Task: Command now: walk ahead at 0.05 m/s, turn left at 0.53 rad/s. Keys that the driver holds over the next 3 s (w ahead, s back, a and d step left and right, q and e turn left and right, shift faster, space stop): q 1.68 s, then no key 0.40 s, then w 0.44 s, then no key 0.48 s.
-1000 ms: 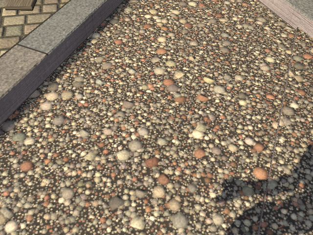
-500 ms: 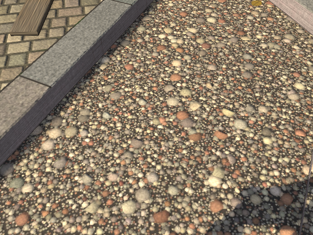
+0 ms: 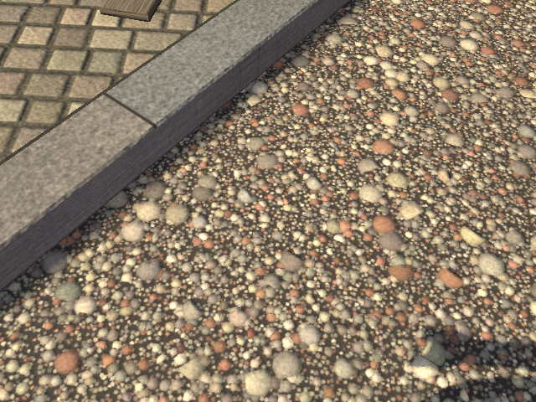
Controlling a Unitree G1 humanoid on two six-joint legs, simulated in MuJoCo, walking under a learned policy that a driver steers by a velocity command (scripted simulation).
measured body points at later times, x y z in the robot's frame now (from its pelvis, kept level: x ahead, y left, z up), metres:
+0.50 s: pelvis +0.03 -0.04 +0.01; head +0.06 -0.05 +0.46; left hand +0.07 +0.26 -0.08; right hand +0.26 -0.27 -0.09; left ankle -0.01 +0.10 -0.68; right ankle +0.06 -0.16 -0.73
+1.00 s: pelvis +0.02 -0.01 +0.01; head +0.04 +0.03 +0.45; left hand -0.01 +0.32 -0.10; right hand +0.32 -0.15 -0.07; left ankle -0.02 +0.08 -0.73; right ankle +0.12 -0.12 -0.70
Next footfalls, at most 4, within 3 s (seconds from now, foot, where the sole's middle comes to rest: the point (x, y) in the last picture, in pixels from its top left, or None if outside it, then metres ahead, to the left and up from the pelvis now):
0.20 right None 0.10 -0.15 -0.77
0.62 left None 0.01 0.10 -0.77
1.08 right None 0.14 -0.08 -0.77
1.50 left None -0.07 0.10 -0.77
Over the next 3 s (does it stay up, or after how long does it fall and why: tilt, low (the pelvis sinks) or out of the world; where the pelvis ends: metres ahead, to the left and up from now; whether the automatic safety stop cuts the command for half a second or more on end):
stays up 0.13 0.25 0.00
